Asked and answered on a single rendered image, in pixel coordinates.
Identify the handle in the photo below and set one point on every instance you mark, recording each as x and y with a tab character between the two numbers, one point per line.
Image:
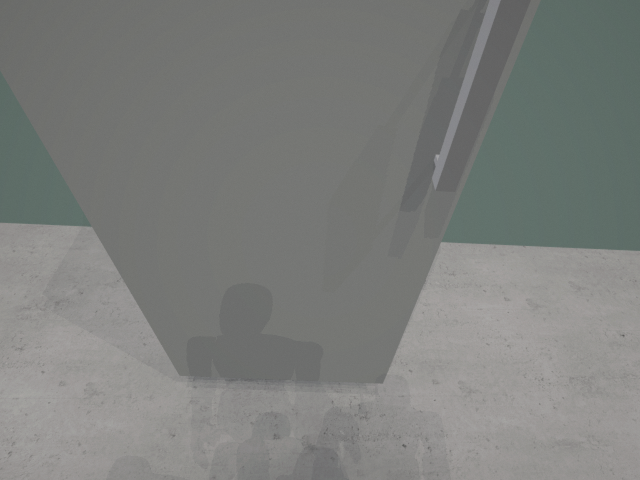
499	29

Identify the fridge door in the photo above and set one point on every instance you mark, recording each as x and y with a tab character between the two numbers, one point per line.
258	171

